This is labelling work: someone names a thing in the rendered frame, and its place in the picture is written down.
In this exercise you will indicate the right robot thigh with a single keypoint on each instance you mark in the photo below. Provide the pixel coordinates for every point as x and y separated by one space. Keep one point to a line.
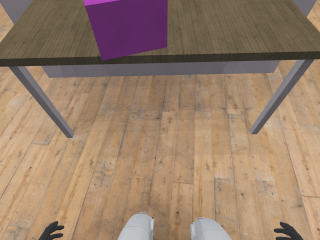
207 229

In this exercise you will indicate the carton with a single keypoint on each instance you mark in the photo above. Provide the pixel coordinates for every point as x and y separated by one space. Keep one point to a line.
126 27

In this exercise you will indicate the robot thigh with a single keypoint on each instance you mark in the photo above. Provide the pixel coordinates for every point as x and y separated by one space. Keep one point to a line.
139 227
207 229

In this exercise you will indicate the robot left hand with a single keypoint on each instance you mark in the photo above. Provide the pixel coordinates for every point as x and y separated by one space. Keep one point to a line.
50 229

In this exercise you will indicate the robot right hand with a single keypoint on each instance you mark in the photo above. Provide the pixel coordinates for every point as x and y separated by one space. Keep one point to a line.
287 230

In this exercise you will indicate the left robot thigh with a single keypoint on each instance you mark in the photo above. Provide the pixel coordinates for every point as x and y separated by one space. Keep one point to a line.
139 227

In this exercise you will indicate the table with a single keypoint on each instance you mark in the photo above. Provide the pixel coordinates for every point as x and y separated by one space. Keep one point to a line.
59 33

